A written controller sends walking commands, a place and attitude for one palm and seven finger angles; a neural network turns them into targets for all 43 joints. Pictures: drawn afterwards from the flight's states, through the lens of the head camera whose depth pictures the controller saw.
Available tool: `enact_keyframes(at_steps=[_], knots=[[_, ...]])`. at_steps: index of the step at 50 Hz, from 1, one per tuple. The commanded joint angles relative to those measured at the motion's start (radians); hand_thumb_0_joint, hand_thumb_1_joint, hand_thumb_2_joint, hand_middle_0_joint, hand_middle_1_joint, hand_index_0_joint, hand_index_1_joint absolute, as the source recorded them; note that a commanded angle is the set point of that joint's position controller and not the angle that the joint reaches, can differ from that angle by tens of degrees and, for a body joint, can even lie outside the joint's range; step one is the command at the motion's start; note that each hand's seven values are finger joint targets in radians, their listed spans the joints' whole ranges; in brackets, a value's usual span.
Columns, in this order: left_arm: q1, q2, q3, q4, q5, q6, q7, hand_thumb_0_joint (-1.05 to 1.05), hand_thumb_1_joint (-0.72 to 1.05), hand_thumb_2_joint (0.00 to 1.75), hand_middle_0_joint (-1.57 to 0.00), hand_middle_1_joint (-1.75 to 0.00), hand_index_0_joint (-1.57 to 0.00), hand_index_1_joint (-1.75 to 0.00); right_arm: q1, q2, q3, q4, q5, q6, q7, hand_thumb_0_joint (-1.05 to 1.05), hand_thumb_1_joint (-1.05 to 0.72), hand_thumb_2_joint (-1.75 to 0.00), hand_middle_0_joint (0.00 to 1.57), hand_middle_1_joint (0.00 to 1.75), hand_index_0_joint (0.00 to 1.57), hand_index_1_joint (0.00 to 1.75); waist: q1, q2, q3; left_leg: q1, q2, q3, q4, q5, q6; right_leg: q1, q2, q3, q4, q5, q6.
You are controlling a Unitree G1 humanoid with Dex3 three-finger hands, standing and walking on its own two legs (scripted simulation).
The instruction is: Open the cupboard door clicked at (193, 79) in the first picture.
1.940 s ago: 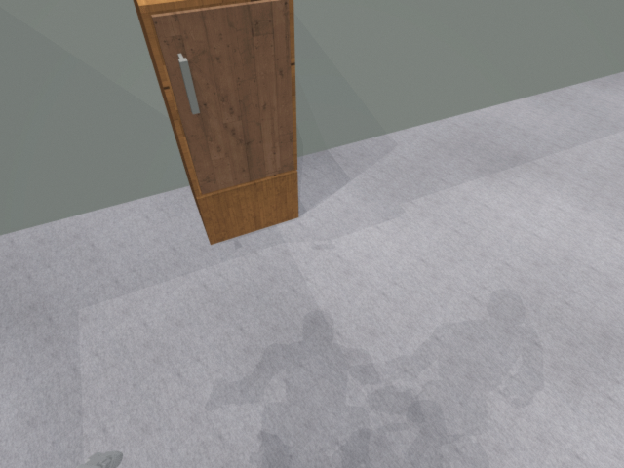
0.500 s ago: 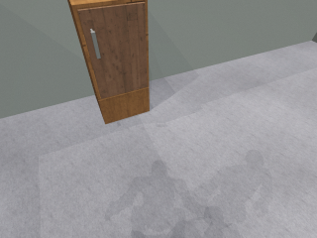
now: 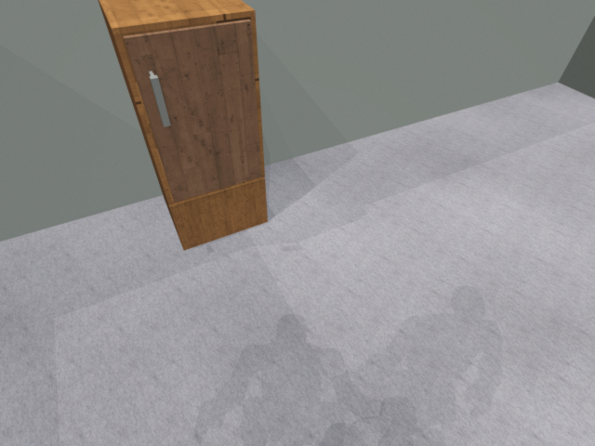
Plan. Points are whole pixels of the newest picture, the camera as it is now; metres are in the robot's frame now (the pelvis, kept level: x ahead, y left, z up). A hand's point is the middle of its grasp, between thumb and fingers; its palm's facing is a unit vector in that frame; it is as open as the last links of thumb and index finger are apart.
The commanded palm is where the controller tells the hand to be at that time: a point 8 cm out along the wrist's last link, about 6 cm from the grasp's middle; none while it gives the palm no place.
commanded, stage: walk to a spot facing it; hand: left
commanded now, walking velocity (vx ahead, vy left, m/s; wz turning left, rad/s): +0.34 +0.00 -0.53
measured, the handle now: (159, 99) +1.02 +0.49 -0.04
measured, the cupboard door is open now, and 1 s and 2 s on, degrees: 0 0 0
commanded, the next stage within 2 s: turn to face it in 1.02 s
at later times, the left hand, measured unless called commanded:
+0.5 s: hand out of the picture +0.10 +0.15 -0.17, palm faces -0.08 -0.98 -0.16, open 7.4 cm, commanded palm none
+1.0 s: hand (267, 250) +0.56 +0.11 -0.16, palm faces -0.42 -0.89 -0.18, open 7.4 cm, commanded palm none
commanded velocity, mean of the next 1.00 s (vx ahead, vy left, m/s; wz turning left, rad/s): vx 0.25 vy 0.00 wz -0.48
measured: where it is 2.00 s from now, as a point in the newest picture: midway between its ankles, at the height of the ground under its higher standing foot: (336, 387)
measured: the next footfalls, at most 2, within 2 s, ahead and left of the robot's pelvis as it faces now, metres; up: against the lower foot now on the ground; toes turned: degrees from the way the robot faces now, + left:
left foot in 0.58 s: +0.38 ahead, +0.07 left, +0.00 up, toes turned -6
right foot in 1.14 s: +0.46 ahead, -0.20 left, +0.00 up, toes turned -38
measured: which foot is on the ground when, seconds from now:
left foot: down 0.00-0.14, up 0.16-0.56, down 0.58-1.00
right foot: down 0.00-0.58, up 0.60-1.00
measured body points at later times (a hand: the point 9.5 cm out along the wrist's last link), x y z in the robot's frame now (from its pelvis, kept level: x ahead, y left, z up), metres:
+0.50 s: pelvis +0.16 -0.02 +0.00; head +0.19 -0.02 +0.45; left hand +0.11 +0.20 -0.15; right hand +0.23 -0.26 -0.14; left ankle +0.31 +0.09 -0.69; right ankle +0.02 -0.11 -0.74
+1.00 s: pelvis +0.37 -0.01 +0.00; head +0.40 -0.01 +0.45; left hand +0.58 +0.16 -0.14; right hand +0.23 -0.22 -0.14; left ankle +0.34 +0.07 -0.74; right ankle +0.41 -0.19 -0.68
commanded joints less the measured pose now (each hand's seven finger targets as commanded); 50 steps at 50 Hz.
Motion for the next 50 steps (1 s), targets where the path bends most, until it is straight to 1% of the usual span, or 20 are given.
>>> enact_keyframes(at_steps=[1,4,6,7,8,9,11,15,21,24,25,27,28,29,30,32,34,37,43,50], knots=[[-0.008,0.061,0.043,-0.119,0.004,-0.036,-0.015,0.0,0.9,0.9,-0.2,-0.3,-0.2,-0.3,0.095,-0.208,-0.073,-0.06,-0.002,-0.028,-0.017,0.0,-0.9,-0.9,0.2,0.3,0.2,0.3,-0.042,0.189,0.135,0.048,0.291,-0.302,-0.236,-0.307,0.153,-0.306,0.015,-0.063,0.197,-0.116,-0.016],[-0.042,0.028,0.052,-0.149,0.004,-0.052,-0.024,0.0,0.9,0.9,-0.2,-0.3,-0.2,-0.3,0.115,-0.171,-0.076,-0.062,-0.005,-0.045,-0.018,0.0,-0.9,-0.9,0.2,0.3,0.2,0.3,-0.039,0.146,0.133,0.051,0.33,-0.215,-0.173,0.015,0.176,-0.281,-0.062,-0.097,0.205,-0.169,-0.003],[0.155,0.012,0.061,-0.08,0.008,-0.061,-0.024,0.0,0.9,0.9,-0.2,-0.3,-0.2,-0.3,0.052,-0.141,-0.069,-0.071,-0.006,-0.045,-0.018,0.0,-0.9,-0.9,0.2,0.3,0.2,0.3,0.061,0.063,0.076,-0.131,0.225,-0.031,0.101,0.079,0.09,0.057,-0.031,-0.137,-0.001,0.003,-0.018],[0.317,0.115,0.083,-0.031,0.016,-0.079,-0.01,0.0,0.9,0.9,-0.2,-0.3,-0.2,-0.3,0.025,-0.072,-0.055,-0.109,0.009,-0.047,-0.009,0.0,-0.9,-0.9,0.2,0.3,0.2,0.3,0.121,-0.261,0.018,-0.387,0.087,0.11,0.47,-0.034,0.017,0.281,-0.229,0.224,-0.189,-0.035,-0.091],[0.407,0.182,0.091,-0.008,-0.004,-0.087,0.012,0.0,0.9,0.9,-0.2,-0.3,-0.2,-0.3,-0.057,-0.045,-0.044,-0.167,0.005,-0.056,-0.001,0.0,-0.9,-0.9,0.2,0.3,0.2,0.3,0.133,-0.356,0.045,-0.59,0.015,0.07,0.671,-0.256,-0.006,0.316,-0.41,0.564,-0.314,0.107,-0.173],[0.403,0.145,0.082,-0.003,-0.007,-0.089,0.025,0.0,0.9,0.9,-0.2,-0.3,-0.2,-0.3,-0.126,-0.064,-0.051,-0.174,0.001,-0.06,-0.003,0.0,-0.9,-0.9,0.2,0.3,0.2,0.3,0.138,-0.21,0.084,-0.619,0.057,-0.033,0.724,-0.204,0.001,0.266,-0.394,0.556,-0.304,0.182,-0.215],[0.301,0.078,0.061,-0.023,0.002,-0.092,0.028,0.0,0.9,0.9,-0.2,-0.3,-0.2,-0.3,-0.098,-0.029,-0.055,-0.151,-0.004,-0.058,0.001,0.0,-0.9,-0.9,0.2,0.3,0.2,0.3,0.061,-0.039,0.128,-0.618,0.102,-0.047,0.729,-0.078,-0.013,0.201,-0.352,0.398,-0.275,0.221,-0.23],[0.239,0.029,0.053,-0.029,0.006,-0.11,0.032,0.0,0.9,0.9,-0.2,-0.3,-0.2,-0.3,-0.022,0.017,-0.065,-0.12,-0.004,-0.032,0.014,0.0,-0.9,-0.9,0.2,0.3,0.2,0.3,-0.008,-0.081,0.118,-0.534,0.104,-0.007,0.629,0.056,-0.045,0.096,-0.264,0.192,-0.309,0.299,-0.185],[0.282,0.007,0.053,0.009,0.006,-0.116,0.041,0.0,0.9,0.9,-0.2,-0.3,-0.2,-0.3,-0.132,0.049,-0.062,-0.177,0.001,-0.042,0.031,0.0,-0.9,-0.9,0.2,0.3,0.2,0.3,0.019,-0.125,0.132,-0.531,0.073,0.042,0.404,0.157,-0.033,0.164,-0.206,0.118,-0.299,0.449,-0.151],[0.273,0.016,0.059,0.012,0.009,-0.109,0.045,0.0,0.9,0.9,-0.2,-0.3,-0.2,-0.3,-0.176,0.056,-0.059,-0.199,0.006,-0.053,0.033,0.0,-0.9,-0.9,0.2,0.3,0.2,0.3,0.025,-0.138,0.146,-0.388,0.047,0.055,0.252,0.141,-0.009,0.132,-0.21,0.115,-0.273,0.524,-0.134],[0.263,0.026,0.063,0.009,0.009,-0.109,0.045,0.0,0.9,0.9,-0.2,-0.3,-0.2,-0.3,-0.152,0.049,-0.062,-0.193,0.005,-0.056,0.029,0.0,-0.9,-0.9,0.2,0.3,0.2,0.3,0.013,-0.143,0.127,-0.318,0.022,0.069,0.215,0.123,0.001,0.134,-0.207,0.111,-0.234,0.6,-0.133],[0.224,0.041,0.072,-0.002,0.003,-0.109,0.044,0.0,0.9,0.9,-0.2,-0.3,-0.2,-0.3,0.043,0.012,-0.074,-0.133,-0.002,-0.066,0.008,0.0,-0.9,-0.9,0.2,0.3,0.2,0.3,-0.08,-0.115,0.03,-0.051,-0.027,0.088,0.089,0.165,0.023,0.104,-0.164,0.072,-0.015,0.763,-0.106],[0.222,0.022,0.076,-0.007,0.0,-0.108,0.042,0.0,0.9,0.9,-0.2,-0.3,-0.2,-0.3,0.211,-0.044,-0.087,-0.086,-0.006,-0.069,-0.006,0.0,-0.9,-0.9,0.2,0.3,0.2,0.3,-0.14,-0.059,-0.071,0.201,0.038,0.02,0.063,0.192,0.039,-0.005,-0.131,0.066,0.194,0.634,-0.082],[0.283,-0.039,0.078,-0.025,-0.016,-0.102,0.029,0.0,0.9,0.9,-0.2,-0.3,-0.2,-0.3,0.326,-0.162,-0.114,-0.063,-0.024,-0.072,-0.017,0.0,-0.9,-0.9,0.2,0.3,0.2,0.3,-0.152,0.196,-0.202,0.427,0.324,-0.336,0.017,0.156,0.127,-0.235,0.001,-0.04,0.515,0.174,-0.042],[0.238,-0.062,0.07,-0.06,-0.014,-0.11,0.021,0.0,0.9,0.9,-0.2,-0.3,-0.2,-0.3,0.362,-0.194,-0.113,-0.059,-0.013,-0.066,-0.015,0.0,-0.9,-0.9,0.2,0.3,0.2,0.3,-0.139,0.271,-0.189,0.377,0.488,-0.574,-0.172,0.092,0.208,-0.357,0.05,-0.043,0.78,-0.231,-0.038],[0.129,-0.051,0.072,-0.074,0.001,-0.091,0.012,0.0,0.9,0.9,-0.2,-0.3,-0.2,-0.3,0.16,-0.081,-0.089,-0.1,0.001,-0.072,-0.018,0.0,-0.9,-0.9,0.2,0.3,0.2,0.3,-0.076,0.18,0.011,0.073,0.451,-0.454,-0.291,-0.224,0.165,-0.442,-0.075,-0.013,0.901,-0.083,-0.035],[0.117,-0.069,0.075,-0.071,0.016,-0.063,-0.011,0.0,0.9,0.9,-0.2,-0.3,-0.2,-0.3,0.092,0.015,-0.062,-0.105,-0.007,-0.085,-0.021,0.0,-0.9,-0.9,0.2,0.3,0.2,0.3,-0.016,0.108,0.119,-0.124,0.368,-0.25,-0.307,-0.13,0.123,-0.383,-0.127,-0.035,0.834,0.008,-0.022],[0.147,-0.094,0.08,-0.078,0.02,-0.022,-0.018,0.0,0.9,0.9,-0.2,-0.3,-0.2,-0.3,0.077,0.025,-0.063,-0.103,-0.002,-0.099,-0.024,0.0,-0.9,-0.9,0.2,0.3,0.2,0.3,0.027,0.113,0.105,-0.188,0.306,-0.03,-0.314,0.001,0.107,-0.361,-0.143,-0.061,0.767,0.102,0.005],[-0.001,-0.081,0.084,-0.157,0.019,-0.006,-0.027,0.0,0.9,0.9,-0.2,-0.3,-0.2,-0.3,0.158,-0.004,-0.07,-0.092,0.005,-0.099,-0.028,0.0,-0.9,-0.9,0.2,0.3,0.2,0.3,0.001,0.077,0.089,0.035,0.306,0.089,-0.261,0.398,0.134,-0.51,-0.158,-0.1,0.573,0.213,0.053],[-0.188,-0.074,0.072,-0.221,0.01,-0.003,-0.024,0.0,0.9,0.9,-0.2,-0.3,-0.2,-0.3,0.223,-0.041,-0.078,-0.074,-0.009,-0.061,-0.029,0.0,-0.9,-0.9,0.2,0.3,0.2,0.3,-0.061,0.122,0.107,0.128,0.322,0.208,-0.133,0.652,0.123,-0.402,-0.1,-0.185,0.274,0.139,0.031]])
